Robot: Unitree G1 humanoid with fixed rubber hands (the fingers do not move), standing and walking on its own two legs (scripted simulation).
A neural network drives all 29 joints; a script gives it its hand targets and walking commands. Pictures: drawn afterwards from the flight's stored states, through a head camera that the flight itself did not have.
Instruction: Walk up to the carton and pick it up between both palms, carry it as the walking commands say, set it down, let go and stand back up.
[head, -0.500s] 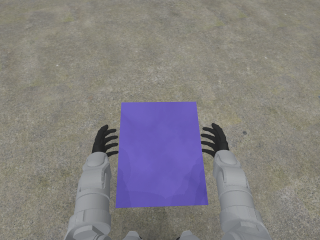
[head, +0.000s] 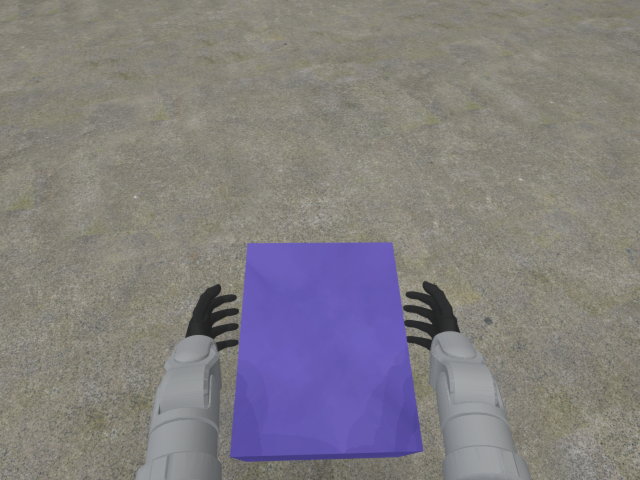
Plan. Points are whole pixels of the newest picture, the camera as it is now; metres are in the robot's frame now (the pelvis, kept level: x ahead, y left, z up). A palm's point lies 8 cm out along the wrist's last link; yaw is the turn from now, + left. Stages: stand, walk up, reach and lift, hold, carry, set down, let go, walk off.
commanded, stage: reach and lift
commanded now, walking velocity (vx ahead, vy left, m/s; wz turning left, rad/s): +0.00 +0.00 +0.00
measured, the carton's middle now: (321, 348) +0.35 +0.00 -0.09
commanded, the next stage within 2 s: hold in 1.42 s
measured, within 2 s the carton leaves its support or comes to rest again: neither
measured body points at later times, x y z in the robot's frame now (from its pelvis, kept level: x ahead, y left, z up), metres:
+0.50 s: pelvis +0.01 +0.00 +0.01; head -0.04 +0.00 +0.46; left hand +0.31 +0.16 +0.05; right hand +0.31 -0.16 +0.05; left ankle +0.02 +0.13 -0.73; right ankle +0.01 -0.13 -0.73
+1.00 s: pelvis +0.00 +0.00 +0.01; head -0.04 +0.00 +0.46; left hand +0.31 +0.16 +0.05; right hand +0.31 -0.16 +0.06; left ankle +0.02 +0.13 -0.73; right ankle +0.01 -0.13 -0.73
